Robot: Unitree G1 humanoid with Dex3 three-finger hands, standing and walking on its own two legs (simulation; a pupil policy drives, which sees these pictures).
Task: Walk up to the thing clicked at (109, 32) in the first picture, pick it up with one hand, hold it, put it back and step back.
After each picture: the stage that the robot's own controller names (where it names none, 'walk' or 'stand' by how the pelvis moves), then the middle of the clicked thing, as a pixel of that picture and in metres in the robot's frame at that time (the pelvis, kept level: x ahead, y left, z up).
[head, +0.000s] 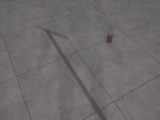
stand; (109, 36) +1.34 -0.29 -0.65
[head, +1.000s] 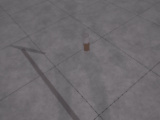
walk; (86, 44) +1.23 +0.08 -0.63
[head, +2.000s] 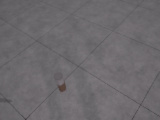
walk; (60, 84) +0.72 +0.27 -0.65
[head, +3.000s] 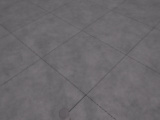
walk; (65, 119) +0.44 +0.18 -0.65
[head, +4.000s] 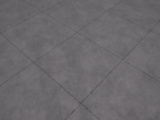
stand; out of the picture +0.34 +0.16 -0.65
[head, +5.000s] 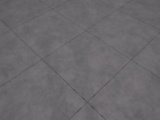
stand; out of the picture +0.34 +0.14 -0.66
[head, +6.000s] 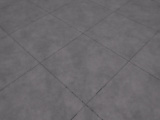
stand; out of the picture +0.34 +0.16 -0.66
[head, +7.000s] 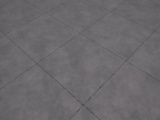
stand; out of the picture +0.33 +0.16 -0.66
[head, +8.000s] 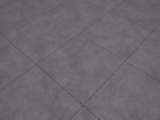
go down; out of the picture +0.33 +0.17 -0.66
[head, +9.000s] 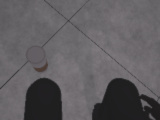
go down; (39, 61) +0.41 +0.18 -0.29
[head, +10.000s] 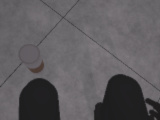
approach; (34, 62) +0.40 +0.19 -0.25
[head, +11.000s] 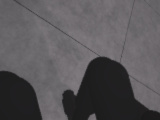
close in; out of the picture +0.40 +0.23 -0.16
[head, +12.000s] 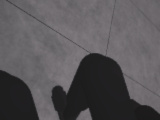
close; out of the picture +0.41 +0.25 -0.15
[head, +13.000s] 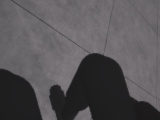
lift; out of the picture +0.39 +0.24 -0.16
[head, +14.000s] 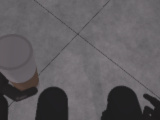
lift; (22, 72) +0.32 +0.19 +0.03
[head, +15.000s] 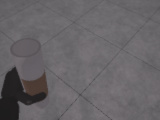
hold; (34, 79) +0.31 +0.16 +0.08
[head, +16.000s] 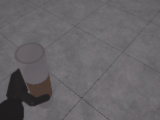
hold; (38, 81) +0.31 +0.15 +0.08
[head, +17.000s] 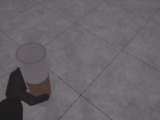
hold; (37, 80) +0.31 +0.16 +0.08
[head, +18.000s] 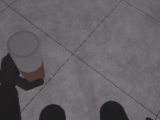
crouch; (31, 66) +0.37 +0.16 +0.00
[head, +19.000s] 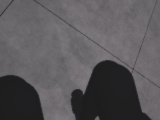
lower; out of the picture +0.41 +0.23 -0.12
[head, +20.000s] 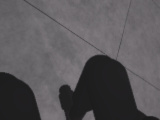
lower; out of the picture +0.40 +0.25 -0.14
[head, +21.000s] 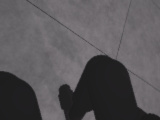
lower; out of the picture +0.40 +0.27 -0.15
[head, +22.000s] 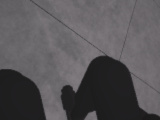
lower; out of the picture +0.40 +0.27 -0.14
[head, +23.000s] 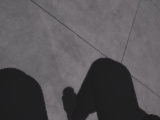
rest; out of the picture +0.38 +0.23 -0.14
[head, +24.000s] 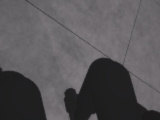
withdraw; out of the picture +0.39 +0.24 -0.17
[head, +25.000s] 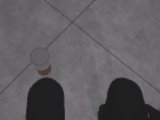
walk; (42, 64) +0.41 +0.19 -0.26
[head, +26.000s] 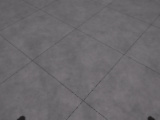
stand; out of the picture +0.32 +0.15 -0.59
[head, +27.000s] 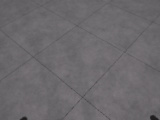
stand; out of the picture +0.34 +0.16 -0.60
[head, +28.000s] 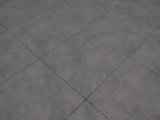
stand; out of the picture +0.34 +0.16 -0.62
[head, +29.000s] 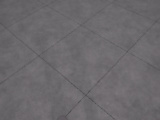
walk; out of the picture +0.36 +0.16 -0.65
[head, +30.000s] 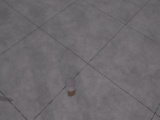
walk; (70, 88) +0.53 +0.08 -0.63
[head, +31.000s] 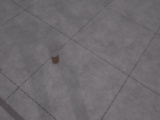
walk; (54, 56) +0.82 +0.24 -0.63
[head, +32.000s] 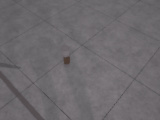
stand; (66, 57) +1.00 +0.19 -0.64
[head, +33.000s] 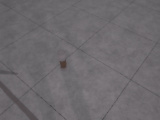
stand; (62, 61) +1.00 +0.21 -0.66
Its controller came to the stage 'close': yes
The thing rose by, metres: 0.72
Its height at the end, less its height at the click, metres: +0.00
